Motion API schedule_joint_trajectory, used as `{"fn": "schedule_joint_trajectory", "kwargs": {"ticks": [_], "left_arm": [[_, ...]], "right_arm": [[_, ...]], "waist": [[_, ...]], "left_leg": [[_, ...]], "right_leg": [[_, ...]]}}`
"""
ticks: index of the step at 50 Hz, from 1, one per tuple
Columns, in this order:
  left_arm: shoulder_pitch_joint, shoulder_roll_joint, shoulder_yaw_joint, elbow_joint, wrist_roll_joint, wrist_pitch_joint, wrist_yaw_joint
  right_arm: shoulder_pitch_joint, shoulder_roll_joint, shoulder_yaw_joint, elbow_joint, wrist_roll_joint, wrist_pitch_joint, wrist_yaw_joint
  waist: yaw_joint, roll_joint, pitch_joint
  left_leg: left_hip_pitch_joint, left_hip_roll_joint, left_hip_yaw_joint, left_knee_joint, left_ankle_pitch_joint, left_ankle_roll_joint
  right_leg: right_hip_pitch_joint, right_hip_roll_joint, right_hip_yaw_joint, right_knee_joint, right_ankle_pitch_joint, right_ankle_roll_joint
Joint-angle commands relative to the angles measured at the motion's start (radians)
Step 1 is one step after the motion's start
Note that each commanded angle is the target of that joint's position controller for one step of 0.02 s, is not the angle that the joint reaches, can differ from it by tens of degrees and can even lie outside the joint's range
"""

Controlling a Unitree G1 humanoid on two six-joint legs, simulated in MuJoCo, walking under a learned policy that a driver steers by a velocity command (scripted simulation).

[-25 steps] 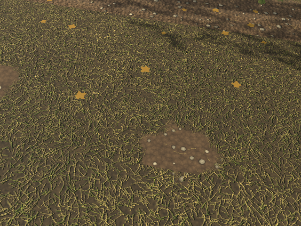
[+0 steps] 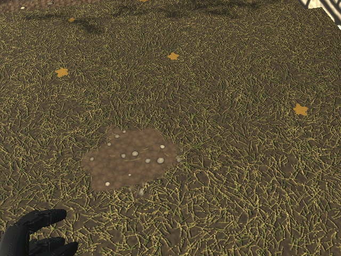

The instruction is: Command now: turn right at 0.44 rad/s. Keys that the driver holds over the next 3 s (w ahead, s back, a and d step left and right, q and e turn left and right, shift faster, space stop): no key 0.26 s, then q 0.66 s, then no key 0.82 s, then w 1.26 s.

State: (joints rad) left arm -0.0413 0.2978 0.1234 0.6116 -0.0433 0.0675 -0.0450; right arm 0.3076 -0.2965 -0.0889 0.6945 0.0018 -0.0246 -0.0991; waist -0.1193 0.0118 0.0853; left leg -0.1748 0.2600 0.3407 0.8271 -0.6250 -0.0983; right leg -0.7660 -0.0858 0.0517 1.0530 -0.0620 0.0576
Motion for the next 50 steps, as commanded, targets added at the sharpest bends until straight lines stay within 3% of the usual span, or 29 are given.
{"fn": "schedule_joint_trajectory", "kwargs": {"ticks": [1,3,5,6,7,8,9,10,11,12,13,14,16,17,18,20,21,24,28,31,35,37,38,39,40,41,43,45,50], "left_arm": [[-0.034,0.003,-0.002,-0.031,-0.033,-0.012,-0.045],[0.02,0.039,0.016,0.015,-0.042,-0.011,-0.048],[0.159,0.109,0.05,0.119,-0.014,-0.011,-0.031],[0.274,0.153,0.067,0.189,0.002,-0.021,-0.018],[0.412,0.213,0.076,0.259,0.041,-0.038,-0.007],[0.429,0.313,0.063,0.266,0.103,-0.076,-0.001],[0.45,0.323,0.034,0.25,0.102,-0.09,-0.014],[0.383,0.279,0.014,0.232,0.073,-0.074,-0.023],[0.292,0.206,-0.013,0.218,0.039,-0.058,-0.023],[0.22,0.167,-0.042,0.242,0.037,-0.046,-0.019],[0.121,0.12,-0.065,0.22,0.038,-0.054,-0.017],[0.136,0.054,-0.084,0.223,0.052,-0.074,-0.013],[0.171,0.057,-0.088,0.276,0.078,-0.099,0.018],[0.171,0.065,-0.087,0.271,0.089,-0.11,0.05],[0.194,0.055,-0.088,0.29,0.097,-0.117,0.073],[0.238,0.009,-0.095,0.309,0.078,-0.105,0.102],[0.259,0.005,-0.095,0.31,0.078,-0.102,0.108],[0.263,0.076,-0.062,0.272,0.075,-0.1,0.109],[0.332,0.096,-0.023,0.245,0.054,-0.07,0.116],[0.346,0.107,-0.006,0.222,0.052,-0.043,0.122],[0.289,0.138,0.006,0.183,0.036,-0.023,0.115],[0.295,0.119,0.004,0.183,0.027,-0.027,0.1],[0.268,0.073,-0.011,0.136,0.06,-0.04,0.093],[0.171,0.017,-0.037,0.053,0.083,-0.071,0.078],[0.105,0.064,-0.023,0.042,0.046,-0.087,0.064],[0.086,0.067,-0.022,0.022,0.029,-0.084,0.066],[0.116,0.099,-0.009,0.055,0.066,-0.057,0.094],[0.177,0.077,-0.015,0.061,0.068,-0.042,0.092],[0.126,0.009,-0.05,0.029,0.061,-0.041,0.078]], "right_arm": [[-0.044,-0.154,-0.043,-0.082,0.022,-0.001,0.019],[-0.045,-0.162,-0.042,-0.068,0.049,0.006,0.06],[-0.021,-0.141,-0.034,-0.03,0.06,0.014,0.083],[-0.016,-0.136,-0.035,0.007,0.062,0.014,0.076],[-0.034,-0.101,-0.026,0.036,0.043,0.003,0.059],[0.045,-0.024,-0.014,0.049,-0.001,-0.003,0.053],[0.16,0.019,0.007,0.037,0.039,-0.023,0.059],[0.133,-0.031,0.0,0.038,0.055,-0.03,0.054],[0.124,-0.076,-0.012,0.05,0.045,-0.028,0.043],[0.079,-0.008,0.014,0.029,0.059,-0.01,0.022],[0.05,-0.024,0.02,0.026,0.047,0.024,0.001],[0.06,-0.102,-0.004,0.067,0.038,0.046,-0.008],[0.046,-0.059,0.004,0.068,0.002,0.062,-0.014],[0.002,-0.078,-0.006,0.042,0.004,0.053,-0.015],[-0.03,-0.057,-0.004,0.035,-0.002,0.05,-0.012],[-0.061,0.017,0.019,0.013,-0.016,0.052,0.01],[-0.079,0.037,0.024,0.008,-0.008,0.06,0.022],[-0.139,0.01,0.013,-0.036,0.01,0.081,0.049],[-0.226,0.021,0.01,-0.095,0.003,0.08,0.06],[-0.287,0.054,0.022,-0.124,0.013,0.064,0.076],[-0.271,0.041,0.016,-0.135,0.034,0.062,0.104],[-0.156,-0.013,-0.014,-0.107,0.032,0.061,0.098],[-0.062,-0.153,-0.057,-0.11,0.026,0.058,0.086],[0.008,-0.242,-0.067,-0.121,-0.012,0.049,0.096],[0.049,-0.185,-0.045,-0.112,-0.033,0.044,0.104],[-0.02,-0.183,-0.048,-0.097,-0.028,0.041,0.102],[-0.15,-0.129,-0.03,-0.12,0.015,0.061,0.075],[-0.188,-0.134,-0.026,-0.138,0.005,0.069,0.065],[-0.149,-0.119,-0.016,-0.126,0.0,0.062,0.05]], "waist": [[0.011,-0.006,-0.075],[0.041,0.019,-0.064],[0.117,0.023,-0.113],[0.179,0.02,-0.146],[0.261,-0.08,-0.122],[0.198,-0.256,-0.197],[0.167,-0.275,-0.451],[0.169,-0.176,-0.486],[0.126,-0.078,-0.425],[0.055,-0.122,-0.398],[0.031,-0.1,-0.315],[0.06,-0.031,-0.265],[0.058,-0.106,-0.239],[0.053,-0.074,-0.17],[0.057,-0.118,-0.167],[0.068,-0.148,-0.192],[0.075,-0.163,-0.191],[0.096,-0.162,-0.134],[0.157,-0.119,-0.02],[0.193,-0.086,-0.054],[0.168,-0.128,-0.128],[0.1,-0.072,-0.199],[0.071,0.108,-0.283],[0.044,0.287,-0.395],[0.0,0.116,-0.407],[0.047,0.136,-0.314],[0.111,0.062,-0.184],[0.157,0.046,-0.184],[0.133,0.113,-0.209]], "left_leg": [[-0.194,0.125,-0.078,-0.176,0.267,0.125],[-0.156,0.144,-0.069,-0.077,0.226,0.112],[-0.059,0.115,-0.073,0.176,0.279,0.081],[-0.092,0.082,-0.069,0.364,0.301,0.055],[-0.269,-0.006,-0.122,0.634,-0.181,0.022],[-0.611,-0.07,-0.199,1.061,-0.539,-0.017],[-0.746,-0.143,-0.439,1.293,-0.495,-0.05],[-0.734,-0.156,-0.459,1.305,-0.334,-0.05],[-0.72,-0.144,-0.462,1.176,-0.147,-0.018],[-0.7,-0.125,-0.458,1.12,-0.026,-0.006],[-0.679,-0.129,-0.472,1.088,0.045,0.004],[-0.601,-0.156,-0.541,0.939,0.206,0.044],[-0.598,-0.186,-0.561,0.855,0.254,0.061],[-0.561,-0.207,-0.599,0.62,0.383,0.049],[-0.535,-0.217,-0.585,0.531,0.432,0.027],[-0.481,-0.197,-0.557,0.239,0.486,0.009],[-0.419,-0.196,-0.525,0.171,0.472,0.0],[-0.339,-0.191,-0.432,0.101,0.405,-0.008],[-0.498,-0.181,-0.392,0.107,0.255,0.024],[-0.524,-0.199,-0.327,0.054,0.188,0.048],[-0.343,-0.264,-0.239,-0.13,0.239,0.093],[-0.039,-0.29,-0.274,-0.344,0.499,0.16],[0.264,-0.097,-0.592,-0.347,0.916,0.258],[0.409,0.169,-1.021,-0.369,1.271,0.51],[0.416,0.178,-0.955,-0.38,1.256,0.567],[0.336,0.123,-0.872,-0.385,1.115,0.531],[0.134,-0.005,-0.681,-0.388,0.973,0.389],[-0.043,-0.083,-0.609,-0.392,0.948,0.341],[-0.114,-0.107,-0.584,-0.375,0.793,0.316]], "right_leg": [[0.361,0.062,-0.109,-0.294,0.382,-0.007],[0.45,0.062,-0.102,-0.385,0.376,-0.007],[0.585,0.042,-0.086,-0.613,0.493,-0.047],[0.743,0.04,-0.093,-0.735,0.612,-0.076],[0.92,-0.001,-0.029,-0.834,0.683,-0.133],[1.179,-0.108,0.064,-0.449,1.366,-0.164],[1.3,-0.274,0.229,-0.304,1.613,-0.295],[1.164,-0.309,0.249,-0.363,1.431,-0.348],[0.991,-0.296,0.232,-0.433,1.111,-0.338],[0.792,-0.367,0.344,-0.532,0.763,-0.386],[0.643,-0.392,0.391,-0.605,0.559,-0.401],[0.53,-0.347,0.316,-0.6,0.46,-0.339],[0.495,-0.324,0.268,-0.569,0.496,-0.281],[0.444,-0.261,0.186,-0.625,0.404,-0.248],[0.46,-0.243,0.157,-0.628,0.457,-0.236],[0.566,-0.191,0.068,-0.626,0.45,-0.188],[0.561,-0.181,0.049,-0.638,0.44,-0.183],[0.51,-0.186,0.034,-0.689,0.277,-0.192],[0.613,-0.24,0.071,-0.69,0.202,-0.268],[0.716,-0.262,0.052,-0.631,0.299,-0.298],[0.713,-0.25,-0.037,-0.533,0.355,-0.246],[0.575,-0.19,-0.153,-0.311,0.295,-0.143],[0.277,-0.104,-0.223,0.009,-0.033,-0.035],[-0.018,0.091,-0.093,0.272,-0.702,0.017],[-0.102,0.083,0.063,0.356,-0.698,0.033],[-0.156,0.081,0.061,0.367,-0.618,0.029],[-0.113,0.049,0.041,0.26,-0.423,0.035],[0.062,0.083,-0.006,0.175,-0.294,0.046],[0.202,0.087,-0.009,-0.084,-0.147,0.045]]}}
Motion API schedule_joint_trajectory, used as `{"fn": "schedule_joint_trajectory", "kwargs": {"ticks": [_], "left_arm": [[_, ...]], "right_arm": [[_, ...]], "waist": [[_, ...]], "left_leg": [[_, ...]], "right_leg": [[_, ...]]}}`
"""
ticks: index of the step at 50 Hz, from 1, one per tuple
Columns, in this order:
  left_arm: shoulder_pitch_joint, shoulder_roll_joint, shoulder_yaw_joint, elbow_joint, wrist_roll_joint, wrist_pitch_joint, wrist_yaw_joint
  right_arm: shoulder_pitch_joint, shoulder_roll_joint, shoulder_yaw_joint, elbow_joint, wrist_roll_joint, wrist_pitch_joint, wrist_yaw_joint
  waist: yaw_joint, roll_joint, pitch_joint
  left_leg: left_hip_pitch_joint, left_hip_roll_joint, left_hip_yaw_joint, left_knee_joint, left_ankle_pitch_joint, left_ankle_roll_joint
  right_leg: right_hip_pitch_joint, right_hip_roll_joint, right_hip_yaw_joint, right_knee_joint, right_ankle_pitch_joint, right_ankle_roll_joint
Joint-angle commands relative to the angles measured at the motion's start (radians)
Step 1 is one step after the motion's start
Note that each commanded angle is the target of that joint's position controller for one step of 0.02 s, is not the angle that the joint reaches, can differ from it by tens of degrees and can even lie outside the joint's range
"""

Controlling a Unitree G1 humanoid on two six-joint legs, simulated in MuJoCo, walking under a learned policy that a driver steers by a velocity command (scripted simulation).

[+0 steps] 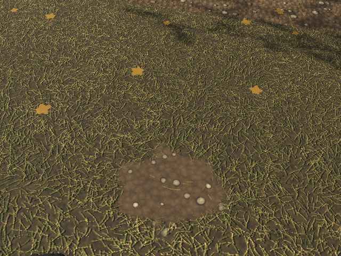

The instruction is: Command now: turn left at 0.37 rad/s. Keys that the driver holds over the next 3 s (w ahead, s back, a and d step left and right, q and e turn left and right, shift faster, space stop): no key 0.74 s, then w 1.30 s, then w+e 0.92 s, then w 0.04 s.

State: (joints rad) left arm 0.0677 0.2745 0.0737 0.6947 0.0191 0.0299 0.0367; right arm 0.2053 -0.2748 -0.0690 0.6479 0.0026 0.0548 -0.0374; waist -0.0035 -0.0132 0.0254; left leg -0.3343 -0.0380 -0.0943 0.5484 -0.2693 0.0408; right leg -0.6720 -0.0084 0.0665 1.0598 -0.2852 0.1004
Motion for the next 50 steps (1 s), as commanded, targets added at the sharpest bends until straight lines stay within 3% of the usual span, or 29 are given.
{"fn": "schedule_joint_trajectory", "kwargs": {"ticks": [1,5,7,8,9,10,11,13,15,21,33,37,39,41,42,44,45,47,48,49,50], "left_arm": [[0.003,0.036,-0.001,-0.062,-0.006,-0.003,-0.007],[0.002,0.055,0.009,-0.076,-0.018,-0.013,-0.026],[0.046,0.042,0.01,-0.064,-0.014,-0.03,-0.04],[0.074,0.076,0.016,-0.065,0.004,-0.037,-0.04],[0.089,0.143,0.027,-0.069,0.024,-0.041,-0.039],[0.047,0.075,0.008,-0.043,0.031,-0.045,-0.048],[-0.016,0.018,-0.009,-0.064,0.018,-0.049,-0.058],[-0.002,0.036,-0.002,-0.061,-0.004,-0.053,-0.06],[0.043,0.055,0.004,-0.049,-0.01,-0.059,-0.054],[0.067,0.024,0.003,-0.059,-0.011,-0.055,-0.055],[0.07,0.01,0.005,-0.042,-0.014,-0.047,-0.055],[0.079,0.008,0.006,-0.03,-0.014,-0.045,-0.051],[0.097,0.013,0.009,-0.015,-0.017,-0.039,-0.042],[0.128,0.057,0.023,-0.007,-0.035,-0.032,-0.03],[0.171,0.076,0.028,0.007,-0.042,-0.034,-0.025],[0.24,0.115,0.035,0.028,-0.044,-0.046,-0.022],[0.251,0.123,0.037,0.034,-0.038,-0.055,-0.02],[0.223,0.125,0.037,0.03,-0.036,-0.068,-0.022],[0.179,0.126,0.037,0.02,-0.044,-0.066,-0.024],[0.108,0.118,0.035,0.005,-0.053,-0.055,-0.026],[0.084,0.094,0.031,0.001,-0.051,-0.045,-0.027]], "right_arm": [[-0.036,-0.145,-0.036,-0.079,-0.004,-0.021,-0.012],[-0.016,-0.119,-0.022,-0.075,-0.01,-0.03,0.006],[-0.001,-0.069,-0.003,-0.066,-0.009,-0.037,0.01],[0.051,-0.026,0.009,-0.053,-0.023,-0.046,0.013],[0.145,-0.007,0.014,-0.049,-0.038,-0.058,0.02],[0.142,-0.022,0.006,-0.045,-0.014,-0.06,0.02],[0.125,-0.068,-0.006,-0.027,-0.009,-0.056,0.017],[0.092,-0.067,-0.011,-0.013,-0.018,-0.042,0.019],[0.081,-0.046,-0.008,-0.018,-0.015,-0.038,0.027],[0.091,-0.025,-0.009,0.016,-0.01,-0.041,0.026],[0.11,-0.027,-0.016,0.073,-0.007,-0.037,0.014],[0.115,-0.026,-0.017,0.095,-0.007,-0.038,0.008],[0.131,-0.016,-0.016,0.111,-0.005,-0.036,0.002],[0.119,-0.017,-0.016,0.106,0.008,-0.044,-0.004],[0.096,-0.014,-0.014,0.093,0.015,-0.056,-0.005],[0.019,-0.017,-0.012,0.061,0.025,-0.085,-0.004],[0.005,-0.016,-0.014,0.056,0.024,-0.098,0.002],[0.029,-0.018,-0.019,0.062,0.026,-0.118,0.018],[0.062,-0.019,-0.02,0.074,0.029,-0.125,0.028],[0.142,-0.01,-0.022,0.113,0.027,-0.132,0.036],[0.253,-0.004,-0.03,0.171,0.017,-0.135,0.043]], "waist": [[0.01,0.153,-0.139],[0.001,0.212,-0.104],[0.035,0.194,-0.085],[0.02,0.142,-0.119],[-0.048,-0.046,-0.162],[-0.08,-0.21,-0.176],[-0.073,-0.17,-0.13],[-0.037,-0.096,-0.097],[-0.022,-0.043,-0.082],[-0.001,-0.001,-0.1],[0.0,0.021,-0.058],[0.001,0.019,-0.045],[0.0,-0.006,-0.048],[0.015,-0.064,0.0],[0.028,-0.104,0.037],[0.052,-0.142,0.121],[0.053,-0.145,0.132],[0.032,-0.157,0.111],[0.003,-0.14,0.087],[-0.048,-0.123,0.052],[-0.093,-0.096,0.004]], "left_leg": [[0.017,0.197,-0.165,-0.1,0.39,0.179],[-0.033,0.198,-0.226,-0.098,0.177,0.165],[-0.049,0.159,-0.235,-0.075,0.094,0.109],[-0.07,0.109,-0.213,-0.028,0.012,0.046],[-0.125,0.024,-0.14,0.084,-0.141,-0.02],[-0.035,0.047,-0.086,0.077,-0.171,-0.066],[0.033,0.072,-0.076,0.04,-0.09,-0.082],[0.034,0.046,-0.066,0.021,-0.019,-0.066],[0.048,0.053,-0.076,-0.009,0.046,-0.051],[0.059,0.058,-0.085,-0.022,0.14,-0.059],[0.097,0.066,-0.08,-0.055,0.181,-0.07],[0.105,0.068,-0.076,-0.066,0.174,-0.073],[0.099,0.039,-0.039,-0.052,0.016,-0.066],[0.003,-0.001,0.02,0.043,-0.193,-0.042],[-0.078,0.0,0.041,0.109,-0.229,-0.034],[-0.196,0.037,0.063,0.214,-0.249,-0.019],[-0.225,0.057,0.046,0.267,-0.285,-0.008],[-0.215,0.089,0.037,0.278,-0.32,0.022],[-0.118,0.092,0.054,0.188,-0.279,0.036],[0.074,0.065,0.102,0.056,-0.142,0.043],[0.27,0.014,0.147,0.006,0.002,0.026]], "right_leg": [[0.145,0.009,-0.02,-0.131,0.084,-0.001],[0.294,0.025,-0.037,-0.309,-0.009,-0.045],[0.448,0.013,-0.046,-0.574,0.138,-0.082],[0.566,-0.076,0.031,-0.6,0.359,-0.108],[0.647,-0.214,0.164,-0.571,0.58,-0.197],[0.508,-0.255,0.269,-0.631,0.45,-0.302],[0.444,-0.2,0.226,-0.643,0.345,-0.279],[0.451,-0.107,0.105,-0.608,0.258,-0.192],[0.459,-0.085,0.075,-0.595,0.214,-0.164],[0.53,-0.07,0.044,-0.548,0.361,-0.176],[0.533,-0.045,0.019,-0.562,0.34,-0.166],[0.53,-0.041,0.017,-0.574,0.314,-0.162],[0.522,-0.031,0.023,-0.606,0.069,-0.169],[0.494,-0.073,0.119,-0.673,-0.323,-0.223],[0.495,-0.144,0.235,-0.734,-0.466,-0.27],[0.447,-0.277,0.462,-0.832,-0.591,-0.363],[0.435,-0.305,0.498,-0.843,-0.561,-0.378],[0.419,-0.309,0.458,-0.843,-0.459,-0.362],[0.374,-0.277,0.374,-0.835,-0.392,-0.329],[0.278,-0.212,0.25,-0.801,-0.314,-0.285],[0.187,-0.144,0.146,-0.71,-0.276,-0.246]]}}
Over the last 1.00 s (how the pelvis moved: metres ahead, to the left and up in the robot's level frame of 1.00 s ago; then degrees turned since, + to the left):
0.22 -0.09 -0.12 16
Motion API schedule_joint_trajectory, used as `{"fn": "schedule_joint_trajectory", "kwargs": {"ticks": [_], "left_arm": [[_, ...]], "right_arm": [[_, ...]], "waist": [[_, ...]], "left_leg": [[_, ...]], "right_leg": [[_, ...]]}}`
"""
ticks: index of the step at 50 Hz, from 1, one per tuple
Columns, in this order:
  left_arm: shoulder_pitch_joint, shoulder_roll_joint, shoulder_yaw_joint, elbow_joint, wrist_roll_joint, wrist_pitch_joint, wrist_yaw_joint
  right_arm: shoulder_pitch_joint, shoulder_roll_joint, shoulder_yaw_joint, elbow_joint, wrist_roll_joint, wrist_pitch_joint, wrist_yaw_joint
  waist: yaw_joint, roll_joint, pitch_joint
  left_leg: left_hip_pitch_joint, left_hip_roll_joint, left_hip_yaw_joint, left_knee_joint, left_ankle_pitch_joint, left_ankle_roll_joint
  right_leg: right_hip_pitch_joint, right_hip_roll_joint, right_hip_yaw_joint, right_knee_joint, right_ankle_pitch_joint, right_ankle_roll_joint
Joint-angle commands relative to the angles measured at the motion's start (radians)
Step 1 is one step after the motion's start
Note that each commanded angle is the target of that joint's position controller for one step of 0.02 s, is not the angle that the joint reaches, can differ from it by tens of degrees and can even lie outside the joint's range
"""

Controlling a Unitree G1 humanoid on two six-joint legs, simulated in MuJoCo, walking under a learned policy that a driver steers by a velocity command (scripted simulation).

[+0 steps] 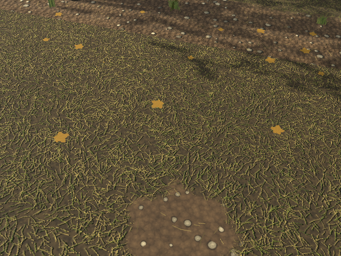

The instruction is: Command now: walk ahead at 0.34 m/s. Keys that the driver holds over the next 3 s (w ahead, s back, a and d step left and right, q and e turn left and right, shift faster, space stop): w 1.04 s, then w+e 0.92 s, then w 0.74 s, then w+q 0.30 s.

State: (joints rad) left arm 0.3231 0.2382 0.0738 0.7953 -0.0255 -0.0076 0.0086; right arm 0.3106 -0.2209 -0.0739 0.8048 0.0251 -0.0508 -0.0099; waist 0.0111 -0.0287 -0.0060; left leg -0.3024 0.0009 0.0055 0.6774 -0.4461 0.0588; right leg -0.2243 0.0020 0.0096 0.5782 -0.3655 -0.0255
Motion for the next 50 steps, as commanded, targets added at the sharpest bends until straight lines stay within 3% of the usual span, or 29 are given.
{"fn": "schedule_joint_trajectory", "kwargs": {"ticks": [1,2,3,4,6,10,16,20,21,22,23,24,25,26,27,28,29,30,32,35,38,39,40,42,43,46,47,49,50], "left_arm": [[-0.188,0.082,0.018,-0.109,0.004,-0.007,0.0],[-0.192,0.011,-0.003,-0.139,0.003,-0.018,-0.005],[-0.207,0.063,0.01,-0.169,-0.018,-0.038,-0.001],[-0.171,0.094,0.017,-0.16,-0.038,-0.056,-0.003],[-0.135,0.095,0.016,-0.124,-0.013,-0.066,-0.004],[-0.157,0.07,0.012,-0.111,0.017,-0.055,-0.028],[-0.377,0.02,-0.014,-0.195,0.006,-0.065,-0.046],[-0.374,0.056,-0.006,-0.216,-0.002,-0.067,-0.056],[-0.344,0.074,0.0,-0.216,0.001,-0.071,-0.057],[-0.244,0.114,0.019,-0.178,0.013,-0.075,-0.056],[-0.079,0.129,0.035,-0.142,0.001,-0.074,-0.052],[0.087,0.198,0.053,-0.105,0.006,-0.073,-0.045],[0.112,0.25,0.047,-0.094,0.01,-0.073,-0.045],[0.165,0.197,0.038,-0.076,0.007,-0.074,-0.056],[0.078,0.14,0.026,-0.076,0.009,-0.077,-0.054],[-0.023,0.117,0.017,-0.093,0.013,-0.079,-0.055],[-0.074,0.096,0.006,-0.101,0.019,-0.087,-0.058],[-0.106,0.081,0.002,-0.099,0.026,-0.094,-0.059],[-0.108,0.072,-0.003,-0.08,0.017,-0.107,-0.055],[-0.049,0.124,0.005,-0.043,0.01,-0.105,-0.036],[-0.006,0.152,0.014,-0.019,0.015,-0.084,-0.025],[0.025,0.174,0.019,-0.009,0.032,-0.088,-0.025],[0.036,0.161,0.013,-0.002,0.025,-0.088,-0.024],[0.137,0.126,0.004,0.047,0.006,-0.09,-0.01],[0.209,0.141,0.006,0.064,0.003,-0.09,0.0],[0.294,0.159,0.013,0.073,0.02,-0.084,0.02],[0.241,0.146,0.005,0.054,0.018,-0.076,0.037],[0.192,0.145,-0.001,0.029,0.014,-0.07,0.04],[0.178,0.157,0.001,0.024,0.006,-0.071,0.04]], "right_arm": [[0.255,-0.077,-0.036,0.058,-0.016,-0.027,0.019],[0.326,-0.17,-0.055,0.049,-0.021,-0.035,0.015],[0.312,-0.203,-0.052,0.018,-0.032,-0.044,0.027],[0.228,-0.173,-0.038,-0.006,-0.03,-0.051,0.025],[0.159,-0.139,-0.022,-0.022,-0.019,-0.05,0.023],[0.193,-0.099,-0.001,0.008,-0.019,-0.036,0.011],[0.208,-0.144,0.001,0.048,-0.018,-0.015,-0.025],[0.199,-0.15,-0.009,0.068,-0.009,-0.016,-0.01],[0.185,-0.16,-0.013,0.067,-0.005,-0.014,-0.01],[0.159,-0.161,-0.016,0.05,-0.019,-0.016,-0.011],[0.12,-0.203,-0.022,0.051,-0.002,-0.009,-0.014],[0.121,-0.177,-0.014,0.038,-0.012,-0.006,-0.018],[0.292,-0.033,0.021,0.048,-0.045,-0.019,-0.008],[0.335,-0.059,0.019,0.07,0.012,-0.045,0.012],[0.161,-0.16,-0.012,0.032,0.04,-0.053,0.012],[0.06,-0.173,-0.013,-0.003,0.028,-0.048,0.004],[0.055,-0.154,-0.013,-0.001,0.006,-0.032,-0.003],[0.077,-0.142,-0.016,-0.003,-0.009,-0.018,-0.007],[0.092,-0.117,-0.018,-0.008,-0.007,0.0,-0.01],[-0.02,-0.115,-0.014,-0.064,-0.021,0.005,-0.013],[-0.076,-0.081,0.001,-0.081,-0.029,0.004,0.003],[-0.039,-0.095,-0.007,-0.055,-0.025,-0.002,0.013],[-0.048,-0.11,-0.011,-0.054,-0.019,-0.003,0.015],[-0.183,-0.126,-0.013,-0.102,-0.007,-0.022,0.024],[-0.276,-0.153,-0.02,-0.138,-0.004,-0.04,0.034],[-0.405,-0.13,-0.01,-0.172,-0.012,-0.072,0.066],[-0.407,-0.124,-0.005,-0.176,-0.023,-0.073,0.081],[-0.383,-0.088,0.007,-0.151,-0.034,-0.07,0.103],[-0.372,-0.094,0.006,-0.149,-0.027,-0.066,0.109]], "waist": [[-0.14,-0.003,0.006],[-0.143,0.272,-0.016],[-0.134,0.335,0.037],[-0.087,0.239,0.113],[-0.049,0.117,0.106],[-0.049,0.134,0.061],[-0.09,0.136,0.113],[-0.055,0.149,0.1],[-0.026,0.15,0.087],[0.022,0.14,0.013],[0.119,0.169,-0.033],[0.181,0.072,-0.16],[0.057,-0.244,-0.309],[0.09,-0.312,-0.37],[0.086,-0.153,-0.143],[0.06,-0.047,-0.045],[0.017,0.0,-0.02],[-0.019,-0.003,-0.023],[-0.05,-0.013,-0.012],[-0.028,-0.001,0.035],[-0.008,0.007,0.011],[-0.009,0.005,-0.027],[-0.006,0.013,-0.017],[0.038,-0.037,0.052],[0.069,-0.022,0.071],[0.115,-0.048,0.094],[0.088,-0.034,0.118],[0.086,-0.035,0.114],[0.078,-0.033,0.126]], "left_leg": [[0.356,-0.007,-0.011,-0.138,0.154,0.004],[0.4,0.229,-0.43,-0.343,-0.059,0.102],[0.36,0.373,-0.77,-0.486,-0.15,0.239],[0.338,0.378,-0.73,-0.478,-0.164,0.254],[0.35,0.307,-0.532,-0.452,-0.009,0.187],[0.316,0.21,-0.259,-0.462,0.478,0.124],[0.213,0.161,-0.111,-0.487,0.551,0.091],[0.237,0.204,-0.1,-0.421,0.675,0.11],[0.263,0.217,-0.106,-0.375,0.784,0.102],[0.237,0.21,-0.083,-0.284,1.001,0.101],[0.228,0.179,-0.074,-0.108,1.048,0.071],[0.073,0.133,-0.051,0.19,0.86,0.039],[-0.213,-0.039,-0.066,0.568,-0.116,-0.009],[-0.401,-0.099,-0.214,0.722,-0.174,-0.003],[-0.484,-0.031,-0.174,0.755,-0.07,-0.002],[-0.443,0.014,-0.137,0.728,0.038,-0.001],[-0.382,0.06,-0.126,0.693,0.091,-0.009],[-0.315,0.098,-0.137,0.631,0.134,-0.012],[-0.273,0.139,-0.141,0.515,0.176,-0.008],[-0.366,0.161,-0.125,0.339,0.267,-0.031],[-0.347,0.145,-0.089,0.202,0.415,-0.059],[-0.331,0.142,-0.084,0.275,0.525,-0.062],[-0.364,0.144,-0.087,0.277,0.545,-0.057],[-0.576,0.175,-0.143,0.256,0.575,-0.044],[-0.728,0.167,-0.147,0.194,0.559,-0.028],[-0.875,0.166,-0.146,0.13,0.542,-0.017],[-0.758,0.168,-0.14,0.016,0.68,-0.024],[-0.502,0.126,-0.078,-0.005,0.885,-0.017],[-0.425,0.114,-0.077,-0.01,0.912,-0.01]], "right_leg": [[-0.347,-0.089,0.11,-0.056,-0.158,-0.073],[-0.478,0.028,-0.04,0.342,-0.118,0.011],[-0.625,0.063,0.055,0.537,-0.25,0.002],[-0.714,0.006,0.113,0.632,-0.179,-0.019],[-0.738,-0.06,0.1,0.627,0.028,-0.037],[-0.602,-0.086,0.03,0.454,0.238,0.008],[-0.433,-0.024,-0.033,0.071,0.439,0.03],[-0.32,-0.005,-0.035,0.077,0.33,-0.011],[-0.277,0.007,-0.038,0.059,0.275,-0.034],[-0.111,0.058,-0.087,0.133,0.319,-0.053],[0.028,0.054,-0.049,-0.013,0.258,-0.092],[0.314,-0.067,0.094,-0.018,0.311,-0.145],[0.595,-0.288,0.447,-0.005,0.304,-0.267],[0.617,-0.372,0.816,-0.254,0.05,-0.378],[0.442,-0.342,0.674,-0.295,0.036,-0.335],[0.261,-0.321,0.539,-0.309,0.156,-0.307],[0.139,-0.289,0.442,-0.322,0.271,-0.296],[0.06,-0.252,0.38,-0.341,0.288,-0.282],[0.008,-0.212,0.313,-0.404,0.262,-0.267],[0.021,-0.209,0.259,-0.445,0.337,-0.268],[0.036,-0.182,0.166,-0.426,0.426,-0.252],[0.054,-0.189,0.157,-0.376,0.425,-0.257],[0.059,-0.193,0.156,-0.364,0.401,-0.257],[0.212,-0.235,0.231,-0.324,0.331,-0.244],[0.335,-0.244,0.255,-0.301,0.244,-0.232],[0.462,-0.281,0.306,-0.231,0.222,-0.222],[0.325,-0.239,0.241,-0.215,0.157,-0.203],[0.091,-0.204,0.179,-0.194,0.081,-0.181],[0.022,-0.199,0.163,-0.176,0.045,-0.166]]}}
Over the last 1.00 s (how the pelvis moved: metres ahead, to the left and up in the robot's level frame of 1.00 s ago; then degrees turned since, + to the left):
0.09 -0.03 -0.01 5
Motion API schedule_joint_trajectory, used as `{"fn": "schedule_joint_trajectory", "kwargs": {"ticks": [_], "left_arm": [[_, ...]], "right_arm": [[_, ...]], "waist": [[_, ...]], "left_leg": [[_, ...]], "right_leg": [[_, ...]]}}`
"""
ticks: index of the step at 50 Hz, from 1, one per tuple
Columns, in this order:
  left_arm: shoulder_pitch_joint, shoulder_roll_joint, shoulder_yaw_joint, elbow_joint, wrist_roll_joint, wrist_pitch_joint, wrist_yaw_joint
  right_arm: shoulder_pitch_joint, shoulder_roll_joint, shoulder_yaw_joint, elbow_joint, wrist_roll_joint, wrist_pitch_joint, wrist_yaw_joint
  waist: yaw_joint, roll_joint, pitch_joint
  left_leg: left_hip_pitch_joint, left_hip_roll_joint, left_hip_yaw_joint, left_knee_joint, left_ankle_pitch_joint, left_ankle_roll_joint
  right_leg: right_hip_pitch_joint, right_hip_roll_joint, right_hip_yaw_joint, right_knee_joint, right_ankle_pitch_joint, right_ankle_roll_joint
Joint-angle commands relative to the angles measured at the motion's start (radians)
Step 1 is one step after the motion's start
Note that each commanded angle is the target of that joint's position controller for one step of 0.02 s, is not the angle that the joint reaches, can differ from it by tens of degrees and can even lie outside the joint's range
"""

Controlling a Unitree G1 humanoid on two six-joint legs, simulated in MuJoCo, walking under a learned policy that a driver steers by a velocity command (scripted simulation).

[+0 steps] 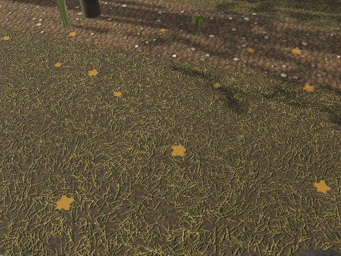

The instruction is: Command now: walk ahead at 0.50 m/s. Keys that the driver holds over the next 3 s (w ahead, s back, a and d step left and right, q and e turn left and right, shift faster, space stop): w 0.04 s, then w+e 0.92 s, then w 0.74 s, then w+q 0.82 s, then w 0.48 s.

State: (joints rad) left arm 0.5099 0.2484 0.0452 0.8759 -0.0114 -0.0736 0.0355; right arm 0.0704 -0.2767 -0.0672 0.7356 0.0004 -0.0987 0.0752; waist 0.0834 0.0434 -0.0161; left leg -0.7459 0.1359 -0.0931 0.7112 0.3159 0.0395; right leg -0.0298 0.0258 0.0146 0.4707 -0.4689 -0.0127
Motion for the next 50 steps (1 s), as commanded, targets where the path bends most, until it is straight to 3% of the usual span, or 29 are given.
{"fn": "schedule_joint_trajectory", "kwargs": {"ticks": [1,4,6,7,8,9,10,11,12,13,14,15,16,17,19,24,30,33,35,36,37,38,39,40,41,43,48,49,50], "left_arm": [[-0.001,0.142,0.028,-0.057,-0.015,-0.005,0.01],[0.009,0.144,0.036,-0.059,-0.023,0.014,0.007],[0.006,0.144,0.04,-0.059,-0.02,0.031,0.011],[0.003,0.148,0.043,-0.055,-0.018,0.038,0.013],[-0.027,0.151,0.043,-0.048,-0.014,0.04,0.01],[-0.016,0.14,0.038,-0.028,-0.017,0.035,0.002],[0.069,0.029,0.028,0.011,-0.018,0.025,-0.004],[0.286,-0.01,0.014,0.02,-0.038,0.0,-0.024],[0.278,0.053,0.016,-0.007,-0.059,-0.015,-0.024],[0.145,0.047,0.014,-0.062,-0.089,-0.017,-0.008],[0.066,0.068,0.018,-0.078,-0.088,-0.003,0.025],[0.014,0.086,0.031,-0.088,-0.081,0.018,0.036],[-0.03,0.09,0.033,-0.086,-0.047,0.041,0.038],[-0.053,0.072,0.042,-0.083,-0.033,0.062,0.03],[-0.144,0.046,0.045,-0.126,-0.012,0.064,0.02],[-0.282,0.002,0.032,-0.19,0.001,0.051,-0.032],[-0.475,-0.025,0.023,-0.279,-0.009,0.068,-0.082],[-0.455,0.019,0.043,-0.303,-0.004,0.076,-0.085],[-0.206,0.113,0.091,-0.249,-0.002,0.079,-0.074],[-0.047,0.217,0.124,-0.205,-0.01,0.085,-0.048],[-0.111,0.301,0.123,-0.233,-0.015,0.068,-0.051],[-0.06,0.226,0.103,-0.233,0.002,0.059,-0.055],[-0.096,0.179,0.086,-0.218,0.009,0.048,-0.054],[-0.183,0.142,0.073,-0.226,0.0,0.039,-0.056],[-0.264,0.11,0.063,-0.238,0.0,0.03,-0.053],[-0.303,0.111,0.06,-0.259,0.009,0.024,-0.047],[-0.183,0.165,0.072,-0.215,-0.004,0.024,-0.008],[-0.179,0.155,0.069,-0.208,0.003,0.03,-0.007],[-0.194,0.158,0.067,-0.217,0.016,0.031,-0.006]], "right_arm": [[-0.131,-0.029,0.005,-0.082,0.006,-0.01,0.03],[-0.137,-0.045,0.009,-0.073,0.022,0.0,0.027],[-0.036,-0.078,-0.002,-0.016,0.025,0.009,0.012],[0.059,-0.109,-0.015,0.033,0.024,0.008,0.004],[0.219,-0.136,-0.032,0.094,0.021,0.008,-0.003],[0.401,-0.171,-0.045,0.147,0.002,0.008,-0.012],[0.49,-0.17,-0.018,0.179,-0.035,0.0,-0.003],[0.492,-0.24,-0.034,0.191,-0.034,0.005,-0.001],[0.474,-0.227,-0.044,0.17,-0.012,0.028,-0.003],[0.479,-0.259,-0.065,0.206,-0.011,0.041,-0.005],[0.358,-0.212,-0.047,0.185,-0.01,0.034,-0.013],[0.219,-0.158,-0.022,0.15,-0.024,0.009,-0.016],[0.141,-0.093,-0.006,0.141,-0.024,-0.013,-0.018],[0.114,-0.049,0.008,0.155,-0.022,-0.023,-0.019],[0.148,-0.064,0.005,0.181,-0.027,-0.035,-0.05],[0.257,-0.085,-0.013,0.204,-0.017,-0.014,-0.106],[0.326,-0.106,-0.029,0.212,0.006,0.032,-0.113],[0.293,-0.169,-0.05,0.188,0.019,0.046,-0.113],[0.248,-0.196,-0.056,0.174,0.034,0.046,-0.107],[0.23,-0.158,-0.043,0.145,0.005,0.034,-0.103],[0.294,-0.036,-0.002,0.08,-0.003,-0.004,-0.079],[0.175,-0.12,-0.022,0.058,0.027,-0.043,-0.065],[0.126,-0.128,-0.026,0.033,0.049,-0.049,-0.066],[0.121,-0.116,-0.026,0.03,0.029,-0.045,-0.075],[0.14,-0.123,-0.035,0.048,0.005,-0.03,-0.088],[0.175,-0.121,-0.039,0.046,-0.005,0.004,-0.09],[-0.021,-0.057,-0.019,-0.043,-0.029,0.021,-0.098],[-0.017,-0.037,-0.011,-0.042,-0.03,0.018,-0.091],[0.011,-0.057,-0.018,-0.025,-0.025,0.014,-0.081]], "waist": [[0.006,-0.107,0.14],[0.02,-0.094,0.14],[-0.01,-0.091,0.105],[-0.044,-0.087,0.06],[-0.127,-0.067,-0.003],[-0.222,-0.009,-0.084],[-0.216,0.148,-0.155],[-0.104,0.465,-0.291],[-0.125,0.407,-0.361],[-0.132,0.284,-0.335],[-0.092,0.112,-0.258],[-0.05,0.103,-0.158],[-0.039,0.071,-0.064],[-0.027,0.077,0.015],[-0.049,0.135,0.068],[-0.078,0.033,0.063],[-0.134,-0.016,0.14],[-0.089,0.036,0.079],[0.06,0.017,-0.059],[0.108,-0.13,-0.142],[-0.018,-0.334,-0.273],[0.067,-0.202,-0.307],[0.037,-0.164,-0.16],[-0.035,-0.033,-0.057],[-0.081,-0.029,-0.035],[-0.123,-0.056,-0.032],[-0.073,-0.087,-0.004],[-0.077,-0.115,-0.03],[-0.086,-0.116,-0.066]], "left_leg": [[0.071,-0.03,0.024,-0.066,0.139,0.019],[0.194,-0.033,0.01,-0.193,0.135,0.006],[0.255,0.013,-0.025,-0.292,0.174,-0.014],[0.332,0.02,-0.022,-0.331,0.188,-0.02],[0.531,0.004,0.016,-0.388,0.216,-0.025],[0.824,0.006,0.068,-0.37,0.229,-0.022],[1.137,0.109,-0.04,-0.102,0.447,0.011],[1.292,0.212,-0.114,0.129,0.814,0.043],[1.231,0.241,-0.241,-0.002,0.458,0.095],[1.109,0.343,-0.428,-0.203,-0.146,0.166],[0.906,0.354,-0.526,-0.387,-0.452,0.163],[0.667,0.386,-0.488,-0.383,-0.446,0.17],[0.531,0.335,-0.385,-0.356,-0.359,0.136],[0.412,0.242,-0.194,-0.379,-0.342,0.095],[0.404,0.169,-0.056,-0.429,-0.281,0.102],[0.615,0.185,0.084,-0.426,-0.02,0.101],[0.688,0.16,0.261,-0.427,-0.048,0.062],[0.752,0.16,0.305,-0.281,0.348,0.053],[0.669,0.123,0.33,0.069,0.415,0.026],[0.4,0.037,0.333,0.438,-0.064,-0.026],[0.024,-0.185,0.142,0.795,-0.893,-0.065],[-0.1,-0.154,-0.031,0.808,-0.858,-0.043],[-0.156,-0.117,-0.013,0.745,-0.798,-0.023],[-0.075,-0.068,-0.01,0.616,-0.705,-0.02],[0.019,-0.033,-0.005,0.514,-0.645,-0.028],[0.144,-0.017,0.005,0.42,-0.596,-0.053],[0.195,-0.094,0.035,0.089,-0.34,-0.086],[0.238,-0.109,0.045,0.069,-0.272,-0.081],[0.324,-0.135,0.072,0.097,-0.194,-0.081]], "right_leg": [[-0.199,-0.218,0.142,-0.05,0.137,-0.168],[-0.158,-0.2,0.114,0.091,0.129,-0.108],[-0.039,-0.195,0.135,0.269,0.189,-0.083],[-0.003,-0.19,0.15,0.414,0.272,-0.069],[-0.059,-0.16,0.143,0.618,0.336,-0.04],[-0.218,-0.088,0.104,0.928,0.23,0.009],[-0.579,0.025,0.166,1.356,-0.459,0.051],[-0.786,-0.011,0.262,1.526,-0.43,0.053],[-0.833,-0.031,0.253,1.447,-0.292,0.063],[-0.903,-0.042,0.187,1.464,-0.152,0.054],[-0.869,-0.093,0.113,1.473,0.001,0.037],[-0.815,-0.13,0.169,1.283,0.208,-0.005],[-0.764,-0.159,0.171,1.214,0.232,-0.02],[-0.701,-0.164,0.175,1.057,0.274,-0.023],[-0.69,-0.156,0.161,0.828,0.341,0.007],[-0.75,-0.105,0.137,0.474,0.488,-0.026],[-0.678,-0.078,-0.033,0.29,0.474,-0.069],[-0.522,-0.004,-0.128,0.247,0.267,-0.113],[-0.159,0.061,-0.137,0.14,0.3,-0.173],[0.142,-0.082,0.128,0.083,0.386,-0.248],[0.398,-0.336,0.752,-0.094,0.257,-0.465],[0.402,-0.355,0.815,-0.204,0.122,-0.446],[0.291,-0.333,0.679,-0.197,0.155,-0.393],[0.085,-0.276,0.543,-0.197,0.257,-0.331],[-0.043,-0.223,0.436,-0.199,0.345,-0.289],[-0.182,-0.172,0.368,-0.22,0.439,-0.273],[-0.279,-0.099,0.276,-0.22,0.51,-0.237],[-0.285,-0.085,0.249,-0.194,0.556,-0.221],[-0.324,-0.068,0.22,-0.173,0.594,-0.205]]}}
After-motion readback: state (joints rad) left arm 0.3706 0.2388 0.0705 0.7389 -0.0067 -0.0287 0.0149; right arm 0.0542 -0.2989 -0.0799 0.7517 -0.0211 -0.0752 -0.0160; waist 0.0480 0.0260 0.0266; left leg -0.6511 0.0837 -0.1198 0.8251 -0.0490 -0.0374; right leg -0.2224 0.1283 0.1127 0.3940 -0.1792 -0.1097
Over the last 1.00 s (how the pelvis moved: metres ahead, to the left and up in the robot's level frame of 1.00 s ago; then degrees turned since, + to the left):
0.45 0.03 -0.01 -1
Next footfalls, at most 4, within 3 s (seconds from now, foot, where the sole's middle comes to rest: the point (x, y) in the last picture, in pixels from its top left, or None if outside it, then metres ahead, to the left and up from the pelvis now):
0.18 left None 0.30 0.22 -0.92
0.72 right None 0.55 -0.05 -0.92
1.22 left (177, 212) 0.77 0.07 -0.92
1.74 right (262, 203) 0.94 -0.37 -1.09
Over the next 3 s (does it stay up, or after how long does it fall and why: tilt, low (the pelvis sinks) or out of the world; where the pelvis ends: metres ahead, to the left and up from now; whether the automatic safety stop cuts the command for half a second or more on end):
stays up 1.45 -0.44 -0.34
